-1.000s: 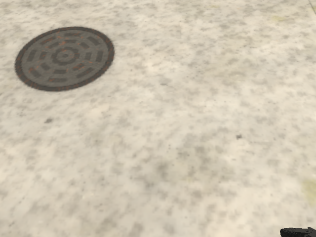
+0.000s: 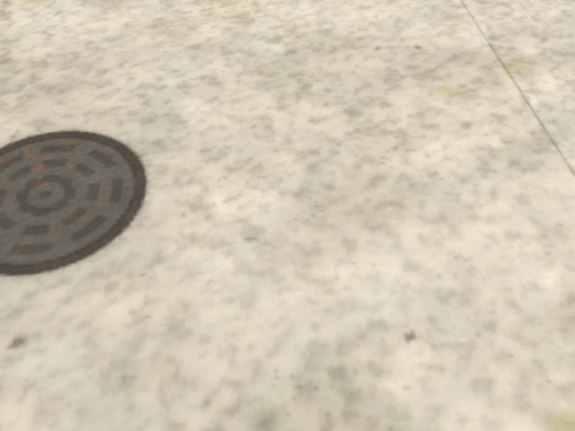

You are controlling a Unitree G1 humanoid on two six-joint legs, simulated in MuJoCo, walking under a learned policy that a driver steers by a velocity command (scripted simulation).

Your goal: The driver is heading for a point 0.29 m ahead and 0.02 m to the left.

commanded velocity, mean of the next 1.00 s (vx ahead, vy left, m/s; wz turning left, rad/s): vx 0.00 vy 0.00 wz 0.00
